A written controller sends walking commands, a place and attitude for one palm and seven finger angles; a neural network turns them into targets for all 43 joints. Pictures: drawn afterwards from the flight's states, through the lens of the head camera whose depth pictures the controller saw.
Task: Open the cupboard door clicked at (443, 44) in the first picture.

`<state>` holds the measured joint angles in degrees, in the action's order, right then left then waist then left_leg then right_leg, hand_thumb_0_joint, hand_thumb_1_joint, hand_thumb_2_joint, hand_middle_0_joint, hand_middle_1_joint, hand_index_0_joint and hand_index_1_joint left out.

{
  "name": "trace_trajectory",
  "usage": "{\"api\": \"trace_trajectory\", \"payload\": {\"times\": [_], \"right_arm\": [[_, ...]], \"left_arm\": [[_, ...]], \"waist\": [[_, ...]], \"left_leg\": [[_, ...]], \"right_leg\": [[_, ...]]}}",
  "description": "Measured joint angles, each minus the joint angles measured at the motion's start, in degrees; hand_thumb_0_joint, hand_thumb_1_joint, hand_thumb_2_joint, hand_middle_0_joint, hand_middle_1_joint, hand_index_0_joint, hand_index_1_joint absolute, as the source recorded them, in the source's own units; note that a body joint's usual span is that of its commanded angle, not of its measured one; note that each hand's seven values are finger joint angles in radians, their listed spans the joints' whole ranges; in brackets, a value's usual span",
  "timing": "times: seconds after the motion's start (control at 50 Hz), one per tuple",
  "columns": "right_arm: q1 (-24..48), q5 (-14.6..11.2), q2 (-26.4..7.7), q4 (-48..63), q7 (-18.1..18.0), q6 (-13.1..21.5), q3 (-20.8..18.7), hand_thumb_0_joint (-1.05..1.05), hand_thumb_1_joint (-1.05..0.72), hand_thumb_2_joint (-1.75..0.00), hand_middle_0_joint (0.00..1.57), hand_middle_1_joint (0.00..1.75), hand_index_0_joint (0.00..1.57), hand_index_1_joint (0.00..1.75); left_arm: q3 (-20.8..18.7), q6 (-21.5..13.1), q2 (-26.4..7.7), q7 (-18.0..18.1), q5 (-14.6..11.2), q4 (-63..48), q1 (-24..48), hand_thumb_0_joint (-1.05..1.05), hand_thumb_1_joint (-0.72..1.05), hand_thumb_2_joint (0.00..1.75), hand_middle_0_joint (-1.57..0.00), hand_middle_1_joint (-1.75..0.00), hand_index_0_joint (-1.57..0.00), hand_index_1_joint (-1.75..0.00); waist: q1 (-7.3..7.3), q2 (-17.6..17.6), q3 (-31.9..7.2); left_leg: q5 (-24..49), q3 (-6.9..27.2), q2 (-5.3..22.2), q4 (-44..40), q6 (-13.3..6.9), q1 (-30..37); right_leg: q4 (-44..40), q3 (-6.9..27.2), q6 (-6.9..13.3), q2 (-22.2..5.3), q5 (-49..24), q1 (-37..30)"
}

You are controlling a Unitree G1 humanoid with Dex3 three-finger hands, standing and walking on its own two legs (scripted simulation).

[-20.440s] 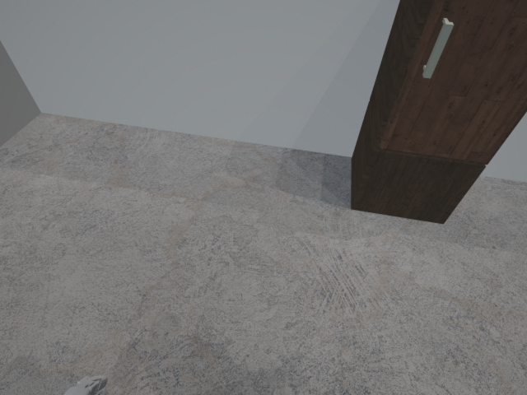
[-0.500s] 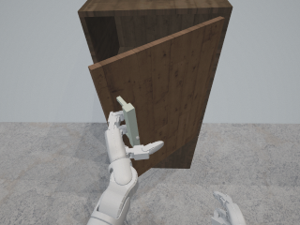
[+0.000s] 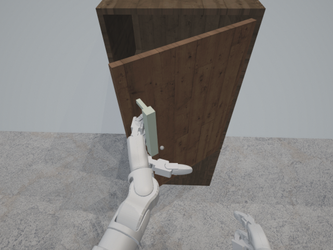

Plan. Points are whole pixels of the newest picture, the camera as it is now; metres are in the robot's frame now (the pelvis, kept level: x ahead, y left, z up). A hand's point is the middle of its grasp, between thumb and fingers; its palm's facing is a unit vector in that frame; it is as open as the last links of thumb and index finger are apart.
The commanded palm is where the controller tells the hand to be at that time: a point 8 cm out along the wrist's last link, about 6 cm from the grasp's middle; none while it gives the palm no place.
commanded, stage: slide the hand sideways off the handle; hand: left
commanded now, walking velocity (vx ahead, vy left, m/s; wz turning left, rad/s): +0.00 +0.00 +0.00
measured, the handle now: (146, 128) +0.38 +0.08 +0.10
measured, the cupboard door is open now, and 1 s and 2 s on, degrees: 36 41 41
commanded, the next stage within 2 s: draw the hand back to the body in 1.14 s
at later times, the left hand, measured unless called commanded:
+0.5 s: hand (158, 169) +0.27 +0.04 +0.09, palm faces -0.06 -1.00 -0.01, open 16.3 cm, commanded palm +0.24 +0.10 +0.09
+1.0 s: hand (130, 185) +0.23 +0.09 +0.09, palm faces +0.02 -1.00 -0.01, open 16.3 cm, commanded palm +0.20 +0.15 +0.09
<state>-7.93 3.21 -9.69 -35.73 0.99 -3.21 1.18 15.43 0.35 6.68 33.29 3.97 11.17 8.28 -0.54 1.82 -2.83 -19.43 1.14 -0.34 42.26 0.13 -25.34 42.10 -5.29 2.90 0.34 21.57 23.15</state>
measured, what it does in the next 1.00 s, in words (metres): stands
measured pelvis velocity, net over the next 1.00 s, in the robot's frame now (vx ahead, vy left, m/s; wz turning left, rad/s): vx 0.02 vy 0.00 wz -0.02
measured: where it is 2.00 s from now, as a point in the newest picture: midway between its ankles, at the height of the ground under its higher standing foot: outside the picture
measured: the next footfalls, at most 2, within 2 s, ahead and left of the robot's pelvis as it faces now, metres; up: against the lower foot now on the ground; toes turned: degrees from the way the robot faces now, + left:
none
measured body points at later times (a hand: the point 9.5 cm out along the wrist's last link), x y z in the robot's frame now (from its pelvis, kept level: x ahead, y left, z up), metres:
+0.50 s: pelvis +0.00 +0.01 +0.00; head +0.00 +0.00 +0.45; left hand +0.27 +0.10 +0.09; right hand +0.17 -0.20 -0.08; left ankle +0.03 +0.12 -0.71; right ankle +0.01 -0.09 -0.71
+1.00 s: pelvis +0.02 +0.00 +0.00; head +0.03 -0.02 +0.45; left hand +0.23 +0.15 +0.09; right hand +0.21 -0.22 -0.08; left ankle +0.03 +0.12 -0.71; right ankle +0.01 -0.09 -0.71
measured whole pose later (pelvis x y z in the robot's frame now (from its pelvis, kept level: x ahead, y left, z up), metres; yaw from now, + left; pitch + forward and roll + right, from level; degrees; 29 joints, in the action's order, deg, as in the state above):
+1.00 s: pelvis +0.02 +0.00 +0.00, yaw -1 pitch +3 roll +0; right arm -13.4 0.5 -12.2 -26.8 -0.4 3.3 2.4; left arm 8.2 -8.4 -4.8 2.7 -4.5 -16.8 -26.5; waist -1.5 2.4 -3.2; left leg -22.4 0.1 0.2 43.6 0.3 -24.2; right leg 43.8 -4.1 3.0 0.9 24.3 22.6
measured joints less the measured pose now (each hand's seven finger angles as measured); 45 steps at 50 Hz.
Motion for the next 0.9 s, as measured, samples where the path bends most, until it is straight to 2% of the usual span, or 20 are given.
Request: {"api": "trace_trajectory", "payload": {"times": [0.06, 0.1, 0.14, 0.16, 0.2, 0.24, 0.32, 0.4, 0.54, 0.72, 0.8, 0.9], "right_arm": [[-1.9, -0.8, -0.5, 2.1, -0.7, 0.0, 0.3, 0.01, -0.9, -0.9, 0.2, 0.3, 0.2, 0.3], [-3.2, -1.6, -1.2, 3.2, -1.1, 0.7, 0.4, 0.01, -0.9, -0.9, 0.2, 0.3, 0.2, 0.3], [-4.1, -2.5, -1.8, 3.7, -1.4, 1.6, 0.5, 0.01, -0.9, -0.9, 0.2, 0.3, 0.2, 0.3], [-4.4, -2.9, -2.1, 3.8, -1.5, 2.1, 0.6, 0.01, -0.9, -0.9, 0.2, 0.3, 0.2, 0.3], [-4.8, -3.3, -2.3, 3.8, -1.5, 2.9, 0.6, 0.01, -0.9, -0.9, 0.2, 0.3, 0.2, 0.3], [-5.1, -3.3, -2.1, 3.9, -1.1, 3.5, 0.6, 0.01, -0.9, -0.9, 0.2, 0.3, 0.2, 0.3], [-5.6, -2.9, -1.4, 4.8, 0.0, 3.8, 0.8, 0.01, -0.9, -0.9, 0.2, 0.3, 0.2, 0.3], [-5.5, -2.6, -1.0, 5.5, 0.4, 3.3, 1.1, 0.01, -0.9, -0.9, 0.2, 0.3, 0.2, 0.3], [-4.5, -2.6, -1.3, 6.2, -0.6, 2.6, 1.6, 0.01, -0.9, -0.9, 0.2, 0.3, 0.2, 0.3], [-3.9, -2.4, -1.7, 7.7, -0.6, 3.8, 1.5, 0.01, -0.9, -0.9, 0.2, 0.3, 0.2, 0.3], [-4.0, -2.3, -1.8, 8.2, -0.9, 4.2, 1.6, 0.01, -0.9, -0.9, 0.2, 0.3, 0.2, 0.3], [-4.3, -2.5, -2.1, 8.5, -1.3, 5.1, 1.6, 0.01, -0.9, -0.9, 0.2, 0.3, 0.2, 0.3]], "left_arm": [[-0.1, -4.2, -4.2, -12.2, -0.7, -0.9, -1.9, -0.01, -0.49, 0.3, -0.28, -0.44, -0.2, -0.51], [0.3, -6.3, -6.9, -19.1, -2.6, -1.3, -2.8, -0.01, -0.49, 0.3, -0.24, -0.4, -0.15, -0.45], [0.6, -7.5, -7.7, -23.3, -5.3, -1.7, -3.8, -0.01, -0.5, 0.3, -0.22, -0.37, -0.12, -0.41], [0.6, -7.7, -7.6, -24.2, -6.5, -2.0, -4.3, -0.01, -0.5, 0.3, -0.2, -0.36, -0.12, -0.39], [0.5, -7.6, -6.4, -24.4, -8.0, -2.7, -5.4, -0.01, -0.5, 0.3, -0.18, -0.34, -0.12, -0.36], [0.5, -7.3, -5.0, -23.1, -7.9, -3.6, -6.7, -0.01, -0.5, 0.3, -0.15, -0.33, -0.12, -0.34], [1.2, -7.2, -3.6, -20.0, -4.7, -6.0, -9.5, -0.01, -0.5, 0.3, -0.12, -0.31, -0.14, -0.32], [1.9, -7.3, -4.7, -19.3, -2.4, -8.7, -12.0, -0.01, -0.5, 0.3, -0.12, -0.3, -0.15, -0.31], [0.2, -6.3, -7.5, -21.7, -4.4, -13.5, -16.9, -0.01, -0.5, 0.3, -0.16, -0.31, -0.15, -0.3], [-1.1, -7.0, -8.5, -24.4, -5.0, -20.8, -24.6, -0.01, -0.5, 0.3, -0.17, -0.31, -0.17, -0.31], [-2.4, -7.2, -10.0, -26.4, -5.5, -23.2, -27.8, -0.01, -0.5, 0.3, -0.18, -0.31, -0.17, -0.31], [-5.0, -7.8, -11.2, -28.8, -7.3, -25.3, -30.8, -0.01, -0.5, 0.3, -0.18, -0.31, -0.18, -0.31]], "waist": [[-0.57, -0.4, 0.2], [-0.65, 0.1, 0.4], [-0.52, 0.9, 0.5], [-0.39, 1.2, 0.6], [-0.2, 1.4, 0.7], [-0.07, 1.2, 0.5], [0.18, 0.2, 0.2], [0.32, -0.3, 0.5], [0.05, 0.0, 1.1], [-0.53, 0.1, 0.7], [-0.66, 0.1, 0.4], [-0.73, 0.4, 0.2]], "left_leg": [[0.3, -0.2, -0.5, -0.2, -0.3, 0.0], [0.2, -0.2, -0.5, 0.1, -0.4, 0.0], [-0.1, -0.4, -0.5, 0.5, -0.6, 0.3], [-0.2, -0.5, -0.4, 0.6, -0.7, 0.5], [-0.3, -0.9, -0.4, 0.4, -0.8, 1.0], [-0.3, -1.4, -0.4, 0.2, -0.9, 1.3], [-0.3, -2.3, -0.3, -0.2, -1.0, 1.7], [-0.6, -2.5, 0.1, -0.1, -0.9, 2.0], [-0.6, -2.3, 0.5, -1.1, -0.6, 3.4], [-1.4, -2.0, 0.4, -0.9, -0.4, 3.2], [-1.9, -1.7, 0.5, -0.4, -0.2, 3.0], [-2.5, -1.4, 0.6, 0.3, 0.1, 2.3]], "right_leg": [[0.6, 0.2, -0.1, -0.5, 0.1, 0.4], [0.7, 0.2, -0.3, -0.6, 0.2, 0.2], [0.7, 0.3, -0.5, -0.5, 0.1, -0.2], [0.6, 0.5, -0.6, -0.5, 0.1, -0.4], [0.5, 0.9, -0.8, -0.5, 0.0, -0.8], [0.5, 1.4, -1.0, -0.5, 0.0, -0.8], [0.7, 2.3, -1.0, -0.4, 0.1, -0.6], [0.7, 2.5, -0.9, 0.0, 0.1, -0.8], [-0.9, 2.4, -0.7, 0.5, -0.2, -2.5], [-0.4, 2.0, -0.5, 0.4, 0.9, -2.2], [0.0, 1.8, -0.3, 0.5, 1.5, -2.1], [0.7, 1.5, -0.1, 0.6, 2.1, -1.6]]}}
